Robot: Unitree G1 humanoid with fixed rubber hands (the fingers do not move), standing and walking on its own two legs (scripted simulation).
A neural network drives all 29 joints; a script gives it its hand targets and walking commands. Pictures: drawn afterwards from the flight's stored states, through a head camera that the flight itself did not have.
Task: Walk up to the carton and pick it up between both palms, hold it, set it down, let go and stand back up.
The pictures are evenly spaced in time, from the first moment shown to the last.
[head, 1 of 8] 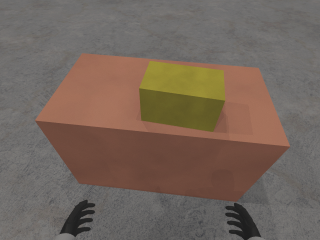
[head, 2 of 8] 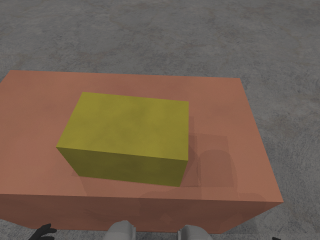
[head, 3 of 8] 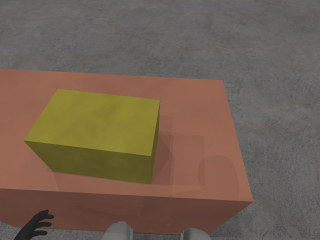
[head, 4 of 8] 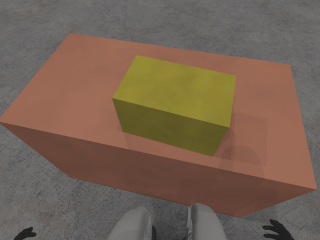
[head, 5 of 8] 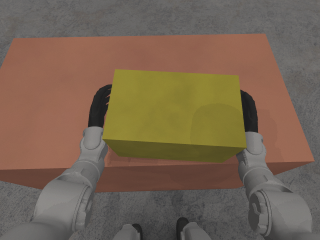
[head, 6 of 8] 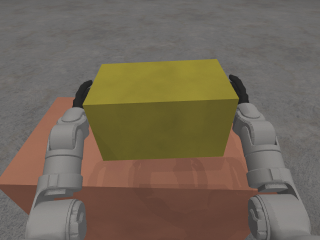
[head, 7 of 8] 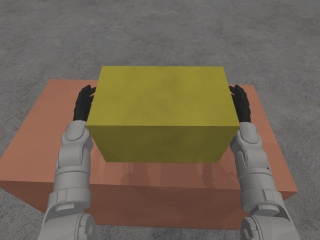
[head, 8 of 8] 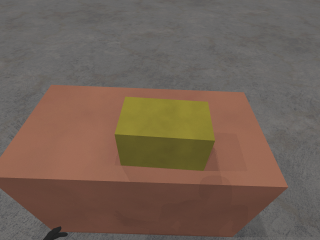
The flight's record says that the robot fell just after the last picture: no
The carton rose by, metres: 0.24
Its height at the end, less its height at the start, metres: +0.00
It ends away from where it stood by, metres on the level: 0.01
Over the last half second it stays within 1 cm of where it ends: yes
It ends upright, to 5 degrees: yes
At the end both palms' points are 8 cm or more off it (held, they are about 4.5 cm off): yes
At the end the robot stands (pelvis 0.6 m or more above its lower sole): yes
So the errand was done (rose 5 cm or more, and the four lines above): yes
